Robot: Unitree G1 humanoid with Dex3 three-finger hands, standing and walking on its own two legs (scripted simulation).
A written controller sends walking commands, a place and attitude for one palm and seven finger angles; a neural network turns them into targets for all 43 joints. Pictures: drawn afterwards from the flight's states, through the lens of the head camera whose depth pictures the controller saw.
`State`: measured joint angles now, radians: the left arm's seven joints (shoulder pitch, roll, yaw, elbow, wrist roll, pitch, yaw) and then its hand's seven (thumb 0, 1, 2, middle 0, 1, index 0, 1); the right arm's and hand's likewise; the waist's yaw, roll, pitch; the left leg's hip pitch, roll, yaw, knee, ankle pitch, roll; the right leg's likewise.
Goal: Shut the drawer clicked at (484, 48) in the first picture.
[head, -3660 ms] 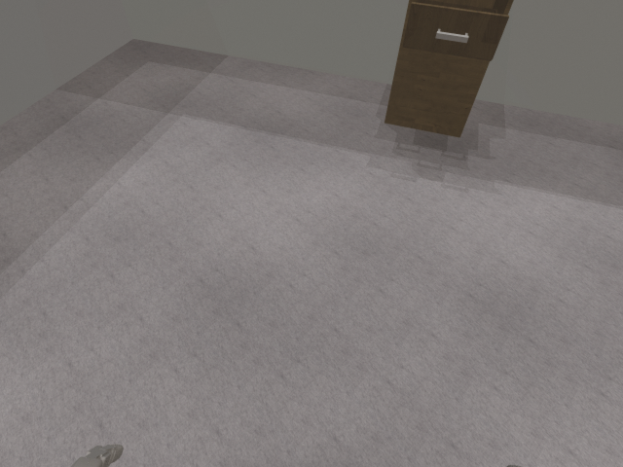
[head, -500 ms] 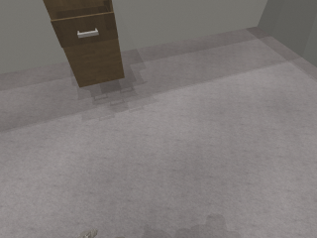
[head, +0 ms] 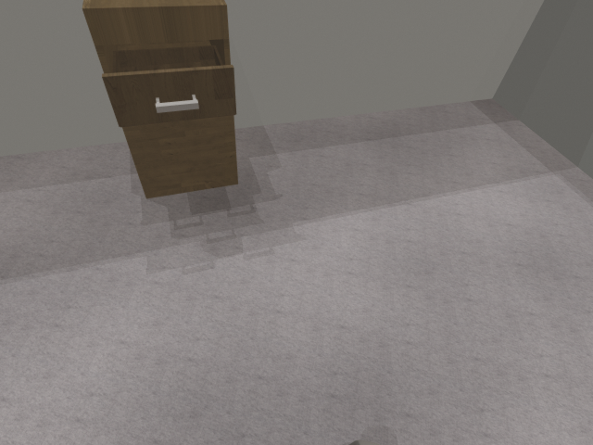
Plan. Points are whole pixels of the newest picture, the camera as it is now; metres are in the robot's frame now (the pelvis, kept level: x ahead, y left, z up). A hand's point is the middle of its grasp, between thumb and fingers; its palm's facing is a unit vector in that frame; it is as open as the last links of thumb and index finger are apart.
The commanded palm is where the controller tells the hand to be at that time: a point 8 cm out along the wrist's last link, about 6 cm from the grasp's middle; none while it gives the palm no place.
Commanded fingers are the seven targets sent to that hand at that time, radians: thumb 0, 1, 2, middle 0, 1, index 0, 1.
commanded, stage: walk to a spot facing it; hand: left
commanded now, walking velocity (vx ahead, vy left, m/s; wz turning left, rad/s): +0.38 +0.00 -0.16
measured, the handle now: (176, 102) +1.07 +0.46 -0.16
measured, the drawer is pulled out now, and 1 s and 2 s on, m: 0.21 0.21 0.21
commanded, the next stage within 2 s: turn to face it in 0.90 s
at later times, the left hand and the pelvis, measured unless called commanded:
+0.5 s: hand (241, 346) +0.31 +0.11 -0.16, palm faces +0.03 -0.97 -0.23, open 7.1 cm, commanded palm none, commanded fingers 0.00 0.90 0.90 -0.20 -0.30 -0.20 -0.30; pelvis +0.22 -0.07 +0.00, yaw -1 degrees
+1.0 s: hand (228, 297) +0.41 +0.16 -0.18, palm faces +0.09 -0.98 -0.16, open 7.4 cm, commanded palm none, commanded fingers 0.00 0.90 0.90 -0.20 -0.30 -0.20 -0.30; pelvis +0.44 -0.02 +0.00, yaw +0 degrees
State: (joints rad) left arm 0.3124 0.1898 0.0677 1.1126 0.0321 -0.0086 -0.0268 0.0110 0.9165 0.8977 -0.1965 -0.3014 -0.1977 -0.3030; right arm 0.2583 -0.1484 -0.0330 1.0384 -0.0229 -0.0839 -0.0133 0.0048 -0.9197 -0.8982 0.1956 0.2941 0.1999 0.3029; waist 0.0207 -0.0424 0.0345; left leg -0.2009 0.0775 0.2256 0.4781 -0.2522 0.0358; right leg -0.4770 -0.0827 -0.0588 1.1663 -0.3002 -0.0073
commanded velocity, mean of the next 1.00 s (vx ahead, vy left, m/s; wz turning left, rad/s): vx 0.33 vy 0.00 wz -0.03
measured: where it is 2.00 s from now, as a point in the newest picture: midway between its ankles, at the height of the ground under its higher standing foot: (305, 344)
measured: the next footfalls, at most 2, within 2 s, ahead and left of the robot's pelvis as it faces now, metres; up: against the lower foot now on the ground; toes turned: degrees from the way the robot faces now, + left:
right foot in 0.30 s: +0.28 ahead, -0.16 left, +0.00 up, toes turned -12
left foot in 0.80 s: +0.49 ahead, +0.08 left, +0.00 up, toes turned +12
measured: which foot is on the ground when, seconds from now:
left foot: down 0.00-0.30, up 0.32-0.78, down 0.80-1.00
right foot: up 0.00-0.28, down 0.30-0.80, up 0.82-1.00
